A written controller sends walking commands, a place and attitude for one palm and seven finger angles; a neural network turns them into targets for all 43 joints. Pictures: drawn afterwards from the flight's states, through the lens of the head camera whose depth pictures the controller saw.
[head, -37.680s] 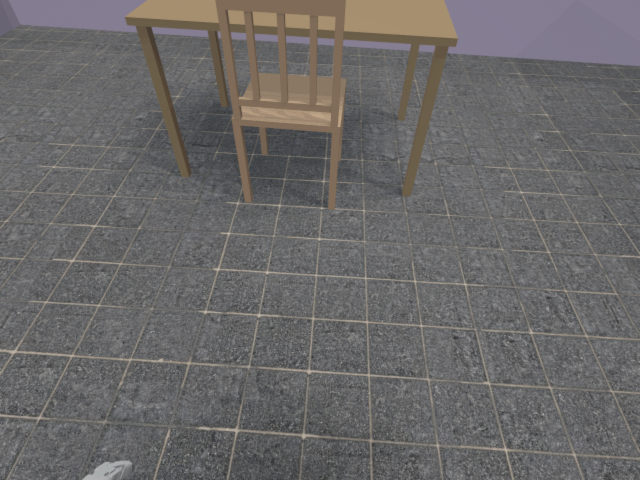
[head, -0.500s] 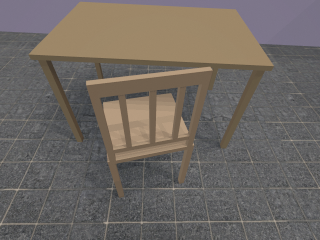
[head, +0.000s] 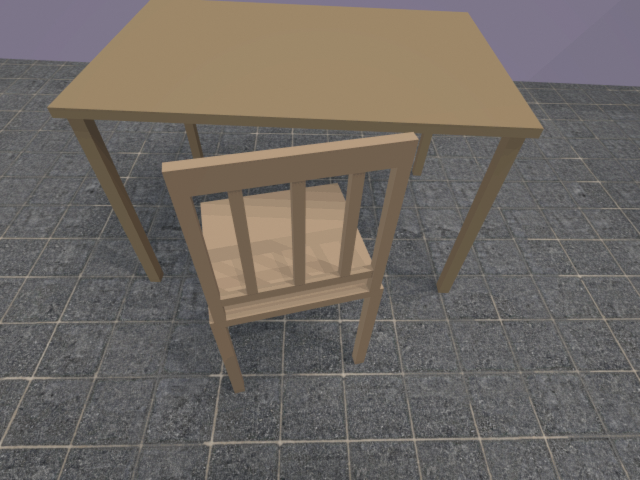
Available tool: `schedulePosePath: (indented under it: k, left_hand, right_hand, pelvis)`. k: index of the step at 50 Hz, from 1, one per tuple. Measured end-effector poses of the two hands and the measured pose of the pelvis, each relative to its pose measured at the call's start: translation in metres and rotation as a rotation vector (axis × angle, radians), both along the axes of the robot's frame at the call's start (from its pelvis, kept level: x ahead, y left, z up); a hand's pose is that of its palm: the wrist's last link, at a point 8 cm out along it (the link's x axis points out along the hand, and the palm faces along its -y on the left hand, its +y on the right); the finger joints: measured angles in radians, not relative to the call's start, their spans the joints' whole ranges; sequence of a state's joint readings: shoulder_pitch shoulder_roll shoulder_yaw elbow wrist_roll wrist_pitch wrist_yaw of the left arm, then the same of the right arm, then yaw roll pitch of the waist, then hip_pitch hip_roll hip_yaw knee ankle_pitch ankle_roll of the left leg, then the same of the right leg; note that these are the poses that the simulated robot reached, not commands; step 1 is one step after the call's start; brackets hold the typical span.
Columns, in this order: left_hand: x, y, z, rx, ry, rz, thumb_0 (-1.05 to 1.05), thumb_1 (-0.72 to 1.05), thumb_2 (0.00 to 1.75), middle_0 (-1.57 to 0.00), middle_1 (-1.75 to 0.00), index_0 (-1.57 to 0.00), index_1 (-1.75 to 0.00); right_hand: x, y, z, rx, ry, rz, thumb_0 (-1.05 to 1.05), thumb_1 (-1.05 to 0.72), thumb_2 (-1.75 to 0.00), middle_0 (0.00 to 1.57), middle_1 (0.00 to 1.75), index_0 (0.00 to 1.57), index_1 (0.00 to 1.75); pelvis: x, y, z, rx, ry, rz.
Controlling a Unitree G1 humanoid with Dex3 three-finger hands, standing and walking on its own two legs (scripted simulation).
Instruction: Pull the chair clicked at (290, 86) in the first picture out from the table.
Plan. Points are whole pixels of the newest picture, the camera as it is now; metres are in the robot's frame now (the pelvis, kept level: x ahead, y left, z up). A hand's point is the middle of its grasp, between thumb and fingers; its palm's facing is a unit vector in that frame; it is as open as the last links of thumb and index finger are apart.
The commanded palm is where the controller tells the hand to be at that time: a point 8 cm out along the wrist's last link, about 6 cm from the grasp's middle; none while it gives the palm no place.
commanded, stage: look again from close up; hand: left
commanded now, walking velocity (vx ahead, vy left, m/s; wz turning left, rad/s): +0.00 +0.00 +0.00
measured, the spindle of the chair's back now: (298, 237) +0.56 +0.08 -0.10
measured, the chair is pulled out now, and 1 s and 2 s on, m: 0.22 0.22 0.22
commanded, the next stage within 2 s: shuffle to correct the standing spot in 0.68 s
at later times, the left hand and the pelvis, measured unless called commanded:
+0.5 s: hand out of the picture -0.02 +0.15 -0.18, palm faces +0.03 -0.99 -0.15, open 7.4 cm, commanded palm none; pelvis +0.00 +0.00 +0.00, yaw +0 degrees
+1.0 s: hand out of the picture -0.02 +0.15 -0.18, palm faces +0.07 -0.98 -0.16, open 7.4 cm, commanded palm none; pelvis +0.01 -0.02 +0.00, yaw +3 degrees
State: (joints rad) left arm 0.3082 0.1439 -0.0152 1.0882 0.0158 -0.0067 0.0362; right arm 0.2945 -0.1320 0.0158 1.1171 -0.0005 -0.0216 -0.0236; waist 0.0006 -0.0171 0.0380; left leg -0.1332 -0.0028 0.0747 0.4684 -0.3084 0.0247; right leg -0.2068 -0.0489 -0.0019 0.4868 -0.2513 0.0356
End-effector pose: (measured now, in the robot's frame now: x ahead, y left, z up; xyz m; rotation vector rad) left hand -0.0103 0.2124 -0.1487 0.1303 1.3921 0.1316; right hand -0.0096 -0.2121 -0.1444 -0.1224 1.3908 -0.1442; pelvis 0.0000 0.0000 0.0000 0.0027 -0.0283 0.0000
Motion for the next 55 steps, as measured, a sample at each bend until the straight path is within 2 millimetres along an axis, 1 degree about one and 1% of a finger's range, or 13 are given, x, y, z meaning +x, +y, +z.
schedulePosePath:
  k: [5,11,42,46,50,53,55]
  left_hand:
    - [0.002,0.000,0.001,0.004,-0.007,0.003,0.01,0.92,0.90,-0.20,-0.30,-0.20,-0.30]
    - [-0.001,-0.002,0.001,-0.001,-0.001,0.003,0.01,0.92,0.90,-0.20,-0.30,-0.20,-0.30]
    - [-0.022,-0.014,0.000,-0.023,0.023,0.024,0.01,0.91,0.90,-0.20,-0.30,-0.20,-0.30]
    - [-0.023,-0.015,-0.002,-0.022,0.037,0.034,0.01,0.91,0.90,-0.20,-0.30,-0.20,-0.30]
    - [-0.021,-0.017,-0.002,-0.007,0.042,0.066,0.01,0.91,0.90,-0.20,-0.30,-0.20,-0.30]
    - [-0.018,-0.023,-0.002,0.006,0.042,0.107,0.01,0.91,0.90,-0.20,-0.30,-0.20,-0.30]
    - [-0.018,-0.028,-0.003,0.010,0.040,0.141,0.01,0.91,0.90,-0.20,-0.30,-0.20,-0.30]
  right_hand:
    - [0.003,-0.002,0.000,-0.005,-0.004,0.002,0.01,-0.92,-0.90,0.20,0.30,0.20,0.30]
    - [0.003,-0.004,0.001,-0.008,-0.003,0.003,0.01,-0.92,-0.90,0.20,0.30,0.20,0.30]
    - [-0.015,0.002,0.001,0.015,0.026,-0.003,0.00,-0.91,-0.90,0.20,0.30,0.20,0.30]
    - [-0.019,-0.001,0.000,0.019,0.051,-0.004,0.00,-0.91,-0.90,0.20,0.30,0.20,0.30]
    - [-0.020,-0.010,-0.003,0.022,0.099,0.006,0.00,-0.91,-0.90,0.20,0.30,0.20,0.30]
    - [-0.013,-0.021,-0.005,0.019,0.133,0.031,0.00,-0.91,-0.90,0.20,0.30,0.20,0.30]
    - [-0.002,-0.028,-0.006,0.011,0.147,0.058,0.01,-0.91,-0.90,0.20,0.30,0.20,0.30]
  pelvis:
    - [0.001,-0.001,0.000,0.000,-0.004,0.000]
    - [-0.001,-0.002,0.001,0.000,-0.003,0.000]
    - [-0.007,-0.005,0.002,0.002,-0.007,0.006]
    - [-0.002,-0.009,0.000,0.006,0.002,0.024]
    - [0.010,-0.018,-0.003,0.009,0.022,0.058]
    - [0.022,-0.026,-0.006,0.002,0.034,0.089]
    - [0.030,-0.030,-0.008,-0.007,0.043,0.116]
